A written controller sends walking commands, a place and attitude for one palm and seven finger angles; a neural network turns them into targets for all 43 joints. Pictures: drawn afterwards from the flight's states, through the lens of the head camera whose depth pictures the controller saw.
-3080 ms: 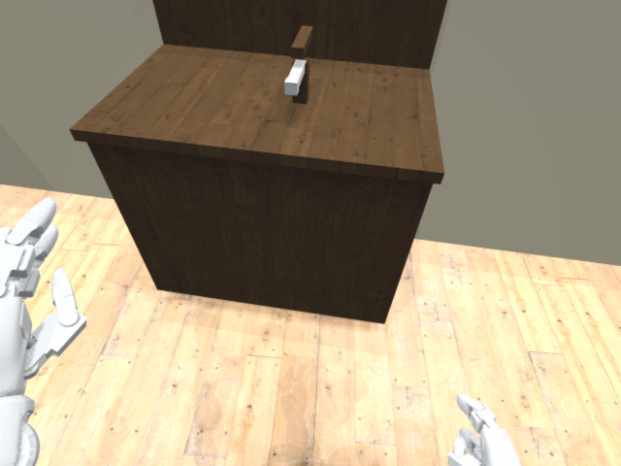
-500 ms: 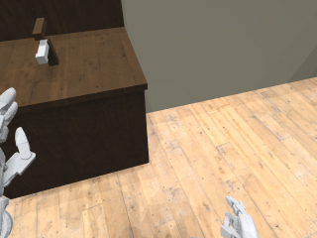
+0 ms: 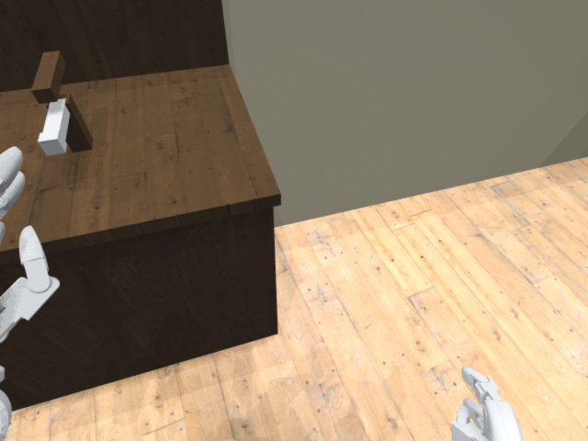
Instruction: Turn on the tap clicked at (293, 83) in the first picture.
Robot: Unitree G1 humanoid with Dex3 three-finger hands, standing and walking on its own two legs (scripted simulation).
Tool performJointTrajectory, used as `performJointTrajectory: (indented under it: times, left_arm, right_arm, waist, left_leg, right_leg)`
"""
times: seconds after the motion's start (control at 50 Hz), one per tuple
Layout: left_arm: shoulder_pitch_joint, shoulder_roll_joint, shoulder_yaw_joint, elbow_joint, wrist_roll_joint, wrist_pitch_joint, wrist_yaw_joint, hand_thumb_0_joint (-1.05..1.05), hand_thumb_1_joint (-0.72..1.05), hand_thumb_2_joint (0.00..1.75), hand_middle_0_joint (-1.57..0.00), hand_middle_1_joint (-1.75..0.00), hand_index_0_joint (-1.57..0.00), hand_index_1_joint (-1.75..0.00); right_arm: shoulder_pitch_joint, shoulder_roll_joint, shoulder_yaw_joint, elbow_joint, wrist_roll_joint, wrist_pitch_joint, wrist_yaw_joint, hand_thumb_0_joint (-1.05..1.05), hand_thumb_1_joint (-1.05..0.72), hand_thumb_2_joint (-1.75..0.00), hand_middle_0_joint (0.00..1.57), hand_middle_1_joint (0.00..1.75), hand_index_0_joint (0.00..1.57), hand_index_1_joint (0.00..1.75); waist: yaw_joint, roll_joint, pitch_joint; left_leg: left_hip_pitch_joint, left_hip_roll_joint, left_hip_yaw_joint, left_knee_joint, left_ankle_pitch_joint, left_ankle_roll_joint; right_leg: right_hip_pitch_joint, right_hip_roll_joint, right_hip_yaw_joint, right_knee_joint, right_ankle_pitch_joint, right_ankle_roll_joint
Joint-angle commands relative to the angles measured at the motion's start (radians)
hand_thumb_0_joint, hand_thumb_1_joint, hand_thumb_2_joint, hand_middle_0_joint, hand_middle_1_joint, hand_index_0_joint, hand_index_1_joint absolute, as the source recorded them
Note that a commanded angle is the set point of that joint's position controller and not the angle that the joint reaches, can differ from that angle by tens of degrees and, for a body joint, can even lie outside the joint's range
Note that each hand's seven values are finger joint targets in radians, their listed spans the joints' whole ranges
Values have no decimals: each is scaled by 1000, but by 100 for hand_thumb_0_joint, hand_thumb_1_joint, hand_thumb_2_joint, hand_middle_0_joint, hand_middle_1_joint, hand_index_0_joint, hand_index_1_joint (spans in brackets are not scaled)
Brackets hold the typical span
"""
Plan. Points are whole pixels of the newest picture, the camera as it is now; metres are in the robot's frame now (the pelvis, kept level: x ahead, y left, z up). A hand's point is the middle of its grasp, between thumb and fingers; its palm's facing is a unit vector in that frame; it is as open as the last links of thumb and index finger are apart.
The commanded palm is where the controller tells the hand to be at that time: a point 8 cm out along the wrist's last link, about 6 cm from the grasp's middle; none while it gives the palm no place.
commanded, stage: take the last steps up to it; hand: left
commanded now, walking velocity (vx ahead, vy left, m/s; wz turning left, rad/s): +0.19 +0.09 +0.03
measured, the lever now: (52, 143) +0.51 +0.42 +0.11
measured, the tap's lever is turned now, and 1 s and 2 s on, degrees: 0 0 0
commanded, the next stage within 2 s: come to a stop and stand still in 0.30 s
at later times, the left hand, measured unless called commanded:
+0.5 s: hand (94, 221) +0.29 +0.23 +0.19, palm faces +0.42 -0.80 -0.42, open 7.4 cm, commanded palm +0.23 +0.28 +0.20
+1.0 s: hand (91, 241) +0.27 +0.23 +0.18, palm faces +0.40 -0.84 -0.38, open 7.4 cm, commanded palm +0.23 +0.27 +0.20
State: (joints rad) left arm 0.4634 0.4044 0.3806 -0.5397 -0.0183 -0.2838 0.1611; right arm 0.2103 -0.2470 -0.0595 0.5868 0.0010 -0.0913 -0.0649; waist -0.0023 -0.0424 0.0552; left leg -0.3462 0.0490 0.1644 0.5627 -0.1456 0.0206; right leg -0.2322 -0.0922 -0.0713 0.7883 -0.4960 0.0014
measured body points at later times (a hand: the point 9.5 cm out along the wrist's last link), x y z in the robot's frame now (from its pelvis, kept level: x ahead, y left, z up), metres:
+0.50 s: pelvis +0.08 -0.01 +0.02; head +0.10 -0.02 +0.47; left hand +0.26 +0.27 +0.21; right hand +0.24 -0.24 -0.09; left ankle +0.10 +0.14 -0.69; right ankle +0.07 -0.10 -0.72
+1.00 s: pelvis +0.07 -0.01 +0.01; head +0.06 -0.02 +0.46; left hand +0.25 +0.27 +0.20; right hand +0.23 -0.23 -0.08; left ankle +0.11 +0.12 -0.72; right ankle +0.08 -0.10 -0.72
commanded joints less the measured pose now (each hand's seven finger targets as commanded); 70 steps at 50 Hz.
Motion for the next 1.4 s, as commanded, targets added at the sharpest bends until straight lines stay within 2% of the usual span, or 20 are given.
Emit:
performJointTrajectory:
  times: [0.0, 0.1, 0.2, 0.22, 0.26, 0.3, 0.32, 0.36, 0.44, 0.48, 0.52, 0.6, 0.74, 0.84, 0.92, 1.02, 1.32, 1.34, 1.36, 1.38]
  left_arm:
    - [-78, 178, 135, -120, -22, -46, 9, 0, 90, 90, -20, -30, -20, -30]
    - [-29, 131, 107, -238, -19, -35, 0, 0, 90, 90, -20, -30, -20, -30]
    - [-73, 117, 94, -134, -10, 4, 12, 0, 90, 90, -20, -30, -20, -30]
    - [-104, 128, 94, -105, -3, 7, 14, 0, 90, 90, -20, -30, -20, -30]
    - [-142, 159, 111, -51, -11, 24, 15, 0, 90, 90, -20, -30, -20, -30]
    - [-212, 143, 85, -83, -12, 11, 9, 0, 90, 90, -20, -30, -20, -30]
    - [-185, 142, 86, -77, -9, -3, 8, 0, 90, 90, -20, -30, -20, -30]
    - [-129, 123, 74, -77, 5, -18, 7, 0, 90, 90, -20, -30, -20, -30]
    - [-26, 117, 91, -149, 0, -18, 17, 0, 90, 90, -20, -30, -20, -30]
    - [-5, 127, 109, -185, -7, -12, 27, 0, 90, 90, -20, -30, -20, -30]
    - [4, 131, 108, -216, -16, -7, 29, 0, 90, 90, -20, -30, -20, -30]
    - [-35, 135, 100, -219, -15, -10, 5, 0, 90, 90, -20, -30, -20, -30]
    - [13, 112, 79, -183, -24, 37, 1, 0, 90, 90, -20, -30, -20, -30]
    - [-23, 124, 72, -109, -41, 68, 6, 0, 90, 90, -20, -30, -20, -30]
    - [-115, 127, 56, -117, -33, 66, 7, 0, 90, 90, -20, -30, -20, -30]
    - [-148, 111, 27, -138, -18, 46, 3, 0, 90, 90, -20, -30, -20, -30]
    - [-73, 115, 44, -131, -22, 50, 11, 0, 90, 90, -20, -30, -20, -30]
    - [-1058, 943, 654, -322, 107, -43, -7, 0, 90, 90, -20, -30, -20, -30]
    - [-544, 342, 230, 192, 21, 0, -49, 0, 90, 90, -20, -30, -20, -30]
    - [-282, 190, 141, 288, -8, 3, -66, 0, 90, 90, -20, -30, -20, -30]
  right_arm:
    - [-71, -72, -9, -128, 6, -48, 2, 0, -90, -90, 20, 30, 20, 30]
    - [-72, -67, 5, -107, 9, -71, 8, 0, -90, -90, 20, 30, 20, 30]
    - [-65, -61, 22, -103, 9, -69, -12, 0, -90, -90, 20, 30, 20, 30]
    - [-62, -53, 23, -100, 7, -61, -14, 0, -90, -90, 20, 30, 20, 30]
    - [-85, -45, 23, -106, 2, -60, -8, 0, -90, -90, 20, 30, 20, 30]
    - [-96, -53, 29, -84, 4, -57, 7, 0, -90, -90, 20, 30, 20, 30]
    - [-94, -38, 40, -71, 2, -50, 4, 0, -90, -90, 20, 30, 20, 30]
    - [-96, -36, 42, -73, -2, -35, 2, 0, -90, -90, 20, 30, 20, 30]
    - [-111, -28, 37, -127, -12, -30, 0, 0, -90, -90, 20, 30, 20, 30]
    - [-84, -34, 27, -141, -11, -21, -4, 0, -90, -90, 20, 30, 20, 30]
    - [-71, -55, 13, -155, -1, -12, -14, 0, -90, -90, 20, 30, 20, 30]
    - [-64, -65, 12, -157, -13, -23, -1, 0, -90, -90, 20, 30, 20, 30]
    - [-78, -72, 28, -161, 2, -39, 16, 0, -90, -90, 20, 30, 20, 30]
    - [-75, -34, 46, -140, 2, -18, -2, 0, -90, -90, 20, 30, 20, 30]
    - [-96, -47, 54, -123, -2, -14, -18, 0, -90, -90, 20, 30, 20, 30]
    - [-113, -64, 55, -131, -6, -18, -27, 0, -90, -90, 20, 30, 20, 30]
    - [-94, -71, 41, -129, -3, -28, -22, 0, -90, -90, 20, 30, 20, 30]
    - [42, -107, -5, -116, -38, -79, -19, 0, -90, -90, 20, 30, 20, 30]
    - [-26, 10, 50, -73, -2, -78, -7, 0, -90, -90, 20, 30, 20, 30]
    - [-45, -54, 15, -135, 13, -99, -4, 0, -90, -90, 20, 30, 20, 30]
  waist:
    - [-3, 305, -170]
    - [10, 278, -148]
    - [8, 186, -156]
    - [2, 71, -126]
    - [23, -287, -92]
    - [0, -175, -96]
    - [0, -113, -95]
    - [-1, -97, -133]
    - [30, -107, -180]
    - [17, -62, -214]
    - [10, 40, -243]
    - [13, 360, -189]
    - [11, 199, -192]
    - [-6, -73, -147]
    - [-4, -44, -130]
    - [11, 157, -73]
    - [6, 104, -116]
    - [56, -120, 66]
    - [18, -139, -136]
    - [74, -26, -92]
  left_leg:
    - [263, 361, -559, -252, 5, 263]
    - [50, 222, -230, -250, -55, 165]
    - [-50, 163, -140, -113, -276, 78]
    - [-103, 106, -106, 7, -337, 47]
    - [-291, -37, -67, 416, -395, -20]
    - [-351, 0, -183, 600, -318, -38]
    - [-328, 21, -182, 594, -279, -42]
    - [-242, 20, -132, 436, -245, -41]
    - [-54, -28, -38, 84, -145, -36]
    - [56, -44, -33, -63, -7, -42]
    - [215, 59, -100, -149, 351, -18]
    - [298, 269, -313, -170, 790, 91]
    - [112, 181, -158, -119, 250, 12]
    - [62, 1, -124, 78, -165, -45]
    - [120, 13, -170, -49, -34, -27]
    - [30, 85, -246, -220, -123, 4]
    - [55, 55, -213, -177, -92, -11]
    - [-72, 21, -146, 7, -71, 5]
    - [71, -86, -159, 42, -57, 6]
    - [108, -52, -146, 27, -55, -13]
  right_leg:
    - [-377, 15, 74, 444, -115, 8]
    - [-165, 17, -26, 125, 48, 22]
    - [77, 57, -76, -241, 153, 21]
    - [83, -7, 54, -357, 119, -11]
    - [100, -308, 582, -550, 94, -168]
    - [146, -340, 549, -512, 326, -216]
    - [152, -304, 398, -474, 487, -193]
    - [167, -234, 188, -402, 758, -145]
    - [189, -171, 94, -346, 868, -115]
    - [187, -137, 73, -295, 840, -78]
    - [124, -62, 39, -200, 711, -10]
    - [-113, 65, 21, -77, -10, 19]
    - [105, 59, 39, -346, 332, 12]
    - [-31, -120, 267, -483, 465, -79]
    - [-39, -65, 187, -458, 296, -54]
    - [8, 43, 108, -426, 143, -3]
    - [11, 31, 125, -456, 181, -10]
    - [-103, -24, 229, -607, 424, 77]
    - [-76, -94, 242, -520, 339, -36]
    - [-74, -94, 334, -563, 311, -25]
